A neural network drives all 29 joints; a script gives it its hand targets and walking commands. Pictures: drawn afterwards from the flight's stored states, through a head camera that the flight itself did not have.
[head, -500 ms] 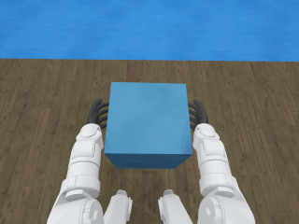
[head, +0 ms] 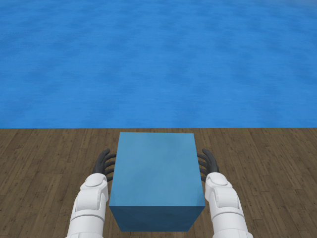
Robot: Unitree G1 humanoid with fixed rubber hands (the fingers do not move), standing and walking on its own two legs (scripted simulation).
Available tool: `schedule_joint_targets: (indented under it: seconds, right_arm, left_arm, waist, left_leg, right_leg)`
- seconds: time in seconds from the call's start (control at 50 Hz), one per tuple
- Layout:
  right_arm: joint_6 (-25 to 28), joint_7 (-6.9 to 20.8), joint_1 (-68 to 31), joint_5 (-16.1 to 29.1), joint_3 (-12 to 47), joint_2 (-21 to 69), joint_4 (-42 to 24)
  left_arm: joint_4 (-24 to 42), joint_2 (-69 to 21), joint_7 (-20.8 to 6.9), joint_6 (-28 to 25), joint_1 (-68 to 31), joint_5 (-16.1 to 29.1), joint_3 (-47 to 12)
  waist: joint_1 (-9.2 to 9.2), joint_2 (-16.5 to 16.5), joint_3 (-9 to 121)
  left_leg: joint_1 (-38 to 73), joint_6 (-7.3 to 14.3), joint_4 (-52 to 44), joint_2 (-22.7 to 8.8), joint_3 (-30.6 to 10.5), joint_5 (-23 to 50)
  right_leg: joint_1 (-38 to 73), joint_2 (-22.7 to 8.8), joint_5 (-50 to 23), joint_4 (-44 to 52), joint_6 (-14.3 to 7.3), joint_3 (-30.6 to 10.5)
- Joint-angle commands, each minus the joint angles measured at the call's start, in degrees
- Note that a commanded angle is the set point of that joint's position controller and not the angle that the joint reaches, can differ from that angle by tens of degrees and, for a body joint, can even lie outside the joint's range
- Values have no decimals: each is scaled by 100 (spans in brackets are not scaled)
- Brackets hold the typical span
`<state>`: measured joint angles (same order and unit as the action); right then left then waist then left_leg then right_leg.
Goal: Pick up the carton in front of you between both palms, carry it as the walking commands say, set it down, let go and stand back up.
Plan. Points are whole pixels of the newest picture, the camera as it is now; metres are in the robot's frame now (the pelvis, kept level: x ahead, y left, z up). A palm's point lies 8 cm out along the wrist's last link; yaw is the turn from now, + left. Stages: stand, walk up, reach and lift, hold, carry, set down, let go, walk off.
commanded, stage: reach and lift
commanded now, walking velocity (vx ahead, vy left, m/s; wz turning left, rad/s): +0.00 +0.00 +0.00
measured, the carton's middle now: (155, 184) +0.31 +0.00 -0.07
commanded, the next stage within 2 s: hold in 1.06 s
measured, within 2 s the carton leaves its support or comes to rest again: neither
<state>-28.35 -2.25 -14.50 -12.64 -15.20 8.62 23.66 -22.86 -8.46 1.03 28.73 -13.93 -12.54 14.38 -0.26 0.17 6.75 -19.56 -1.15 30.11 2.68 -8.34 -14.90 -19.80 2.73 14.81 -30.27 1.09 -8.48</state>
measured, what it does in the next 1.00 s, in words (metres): stands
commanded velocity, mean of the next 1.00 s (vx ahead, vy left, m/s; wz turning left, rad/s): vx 0.00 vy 0.00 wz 0.00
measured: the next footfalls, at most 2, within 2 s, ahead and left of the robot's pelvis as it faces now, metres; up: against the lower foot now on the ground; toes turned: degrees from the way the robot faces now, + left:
none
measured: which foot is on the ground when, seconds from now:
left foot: down 0.00-1.00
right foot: down 0.00-1.00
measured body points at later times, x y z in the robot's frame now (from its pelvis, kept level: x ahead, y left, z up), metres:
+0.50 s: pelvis -0.02 +0.00 +0.01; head -0.04 +0.00 +0.45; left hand +0.29 +0.15 +0.03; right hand +0.30 -0.15 +0.03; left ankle +0.01 +0.13 -0.73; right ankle +0.01 -0.13 -0.73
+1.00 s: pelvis +0.00 +0.00 +0.01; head -0.03 +0.00 +0.46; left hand +0.30 +0.15 +0.04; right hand +0.30 -0.15 +0.04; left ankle +0.01 +0.13 -0.73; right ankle +0.01 -0.13 -0.73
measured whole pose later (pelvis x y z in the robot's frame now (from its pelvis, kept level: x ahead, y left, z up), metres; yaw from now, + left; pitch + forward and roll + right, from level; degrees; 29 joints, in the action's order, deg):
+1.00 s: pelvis +0.00 +0.00 +0.01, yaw +0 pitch -4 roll +0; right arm -39.3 -0.5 -14.7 -15.9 -13.2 8.6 16.8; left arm -16.1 -8.5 -0.6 39.6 -14.2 -15.7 12.5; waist -0.3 0.0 0.5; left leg -4.9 -0.9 21.2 1.8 -8.0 -11.8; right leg -5.1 2.0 11.6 -21.3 0.8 -8.0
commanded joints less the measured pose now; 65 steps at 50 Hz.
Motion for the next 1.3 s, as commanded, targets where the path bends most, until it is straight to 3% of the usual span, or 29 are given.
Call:
schedule_joint_targets:
  seconds: [0.0, 0.16, 0.32, 0.76, 1.02, 1.12, 1.28]
  right_arm:
    - [-236, 1514, -2533, 1095, 3454, 5628, -108]
    - [-538, 1673, -3045, 846, 2858, 5529, 158]
    - [-512, 1712, -3617, 934, 3016, 5723, 34]
    - [-792, 1633, -2784, 1055, 3213, 5502, -625]
    - [-971, 1624, -2672, 1135, 3301, 5441, -918]
    - [-1132, 1602, -2709, 1367, 3693, 5470, -1435]
    - [-1404, 1620, -2783, 1131, 3249, 5166, -1095]
  left_arm:
    - [153, -5581, -1391, 206, -2599, 1061, -3400]
    - [-142, -5485, -1538, 502, -3079, 815, -2808]
    - [-7, -5648, -1592, 472, -3646, 890, -2948]
    - [637, -5427, -1524, 744, -2830, 1013, -3136]
    - [938, -5383, -1511, 923, -2726, 1103, -3250]
    - [1444, -5453, -1484, 1079, -2765, 1366, -3665]
    - [1080, -5183, -1467, 1355, -2807, 1092, -3192]
  waist:
    - [6, -49, 1278]
    - [-12, -26, 279]
    - [-8, 6, 792]
    - [-7, -10, 874]
    - [0, -19, 738]
    - [26, -29, 1018]
    - [17, -26, 176]
  left_leg:
    - [1181, -19, -619, 294, 364, 1687]
    - [1031, 68, -864, 240, 457, 345]
    - [1204, 64, -771, 247, 493, 403]
    - [1761, -15, -1034, 312, 468, 1599]
    - [1842, -16, -1102, 322, 437, 1664]
    - [2062, -35, -1132, 318, 393, 2001]
    - [1771, 7, -1316, 278, 477, 956]
  right_leg:
    - [1111, 314, -1646, 634, 11, 391]
    - [970, 253, -302, 881, -64, 466]
    - [1184, 250, -369, 795, -35, 489]
    - [1730, 319, -1584, 1046, 40, 470]
    - [1827, 324, -1627, 1118, 41, 451]
    - [2053, 333, -1963, 1168, 52, 429]
    - [1762, 288, -919, 1327, 7, 498]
